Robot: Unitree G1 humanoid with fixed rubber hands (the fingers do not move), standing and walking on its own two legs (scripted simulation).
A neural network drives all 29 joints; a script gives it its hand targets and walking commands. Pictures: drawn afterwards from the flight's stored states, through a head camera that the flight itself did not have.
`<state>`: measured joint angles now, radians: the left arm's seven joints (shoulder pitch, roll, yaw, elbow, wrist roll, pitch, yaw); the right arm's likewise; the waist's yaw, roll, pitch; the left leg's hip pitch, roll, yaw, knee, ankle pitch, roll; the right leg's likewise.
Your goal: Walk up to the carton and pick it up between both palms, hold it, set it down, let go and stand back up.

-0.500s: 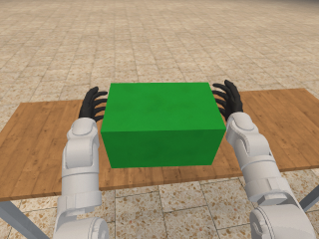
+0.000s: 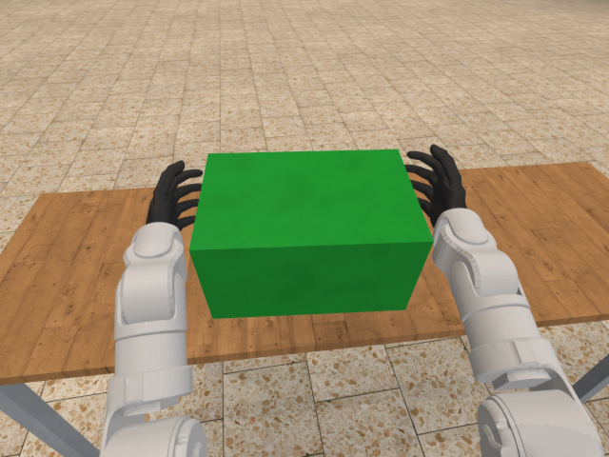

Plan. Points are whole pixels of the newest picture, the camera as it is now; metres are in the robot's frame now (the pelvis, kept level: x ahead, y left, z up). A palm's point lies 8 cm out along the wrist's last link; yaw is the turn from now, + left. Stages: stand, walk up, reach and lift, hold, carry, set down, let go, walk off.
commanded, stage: hold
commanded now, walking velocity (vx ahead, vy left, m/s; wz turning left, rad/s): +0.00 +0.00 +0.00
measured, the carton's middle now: (307, 232) +0.37 +0.01 +0.14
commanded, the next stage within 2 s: none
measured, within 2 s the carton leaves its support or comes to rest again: neither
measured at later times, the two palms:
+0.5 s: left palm (164, 228) +0.35 +0.18 +0.17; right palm (445, 210) +0.36 -0.16 +0.18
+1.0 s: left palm (165, 228) +0.35 +0.18 +0.17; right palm (447, 211) +0.36 -0.17 +0.18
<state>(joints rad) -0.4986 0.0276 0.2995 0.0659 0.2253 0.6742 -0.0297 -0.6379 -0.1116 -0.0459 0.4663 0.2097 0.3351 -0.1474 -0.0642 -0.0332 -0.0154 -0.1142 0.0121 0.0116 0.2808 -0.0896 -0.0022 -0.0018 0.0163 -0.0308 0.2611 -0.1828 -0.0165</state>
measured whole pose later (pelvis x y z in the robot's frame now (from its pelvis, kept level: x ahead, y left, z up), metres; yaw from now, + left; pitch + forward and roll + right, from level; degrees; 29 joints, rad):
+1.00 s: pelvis +0.00 +0.00 +0.00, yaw +0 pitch -5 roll +0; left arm -0.49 0.02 0.31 0.05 0.23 0.68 -0.04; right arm -0.63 -0.11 -0.03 0.46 0.21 0.34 -0.15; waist -0.06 -0.03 -0.01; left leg -0.10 0.01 0.02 0.28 -0.09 0.00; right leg 0.01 0.02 -0.03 0.26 -0.18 -0.02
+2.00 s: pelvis +0.00 +0.00 +0.00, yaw -1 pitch -6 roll +0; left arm -0.49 0.02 0.31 0.09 0.23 0.67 -0.04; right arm -0.62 -0.10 -0.05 0.50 0.20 0.32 -0.15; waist -0.06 -0.04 -0.01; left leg -0.09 0.01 0.01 0.28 -0.09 -0.01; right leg 0.01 0.02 -0.03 0.27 -0.18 -0.02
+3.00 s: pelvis +0.00 +0.00 +0.00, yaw -1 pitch -5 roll +0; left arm -0.51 0.03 0.31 0.09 0.23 0.67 -0.03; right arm -0.65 -0.11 -0.05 0.50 0.20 0.32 -0.14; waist -0.05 -0.02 0.00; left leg -0.10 0.01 0.02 0.27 -0.09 0.00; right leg 0.00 0.02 -0.03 0.26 -0.17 -0.02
